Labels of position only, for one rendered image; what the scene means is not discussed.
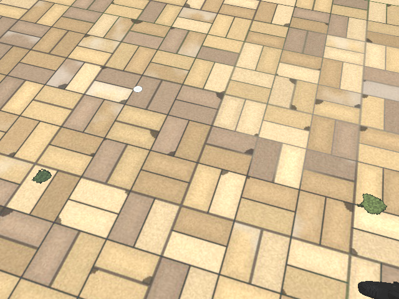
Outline right robot hand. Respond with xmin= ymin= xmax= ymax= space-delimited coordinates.
xmin=358 ymin=281 xmax=399 ymax=299

